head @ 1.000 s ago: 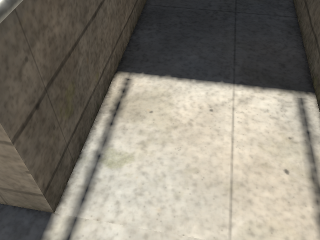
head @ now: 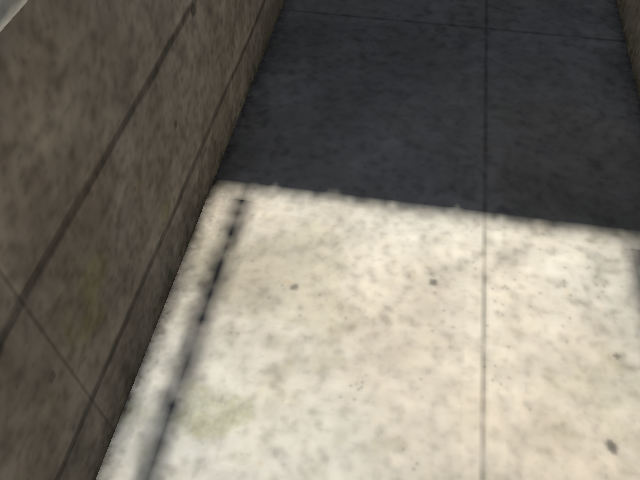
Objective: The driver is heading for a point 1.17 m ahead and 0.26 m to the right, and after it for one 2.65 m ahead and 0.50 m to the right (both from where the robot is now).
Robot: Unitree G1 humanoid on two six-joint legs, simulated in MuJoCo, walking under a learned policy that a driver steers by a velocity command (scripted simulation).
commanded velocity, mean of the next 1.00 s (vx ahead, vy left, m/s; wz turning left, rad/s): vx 0.07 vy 0.00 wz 0.00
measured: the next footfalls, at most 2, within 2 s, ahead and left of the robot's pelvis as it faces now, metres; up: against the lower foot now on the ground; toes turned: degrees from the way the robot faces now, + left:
right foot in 0.34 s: +0.23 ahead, -0.15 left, +0.00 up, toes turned +0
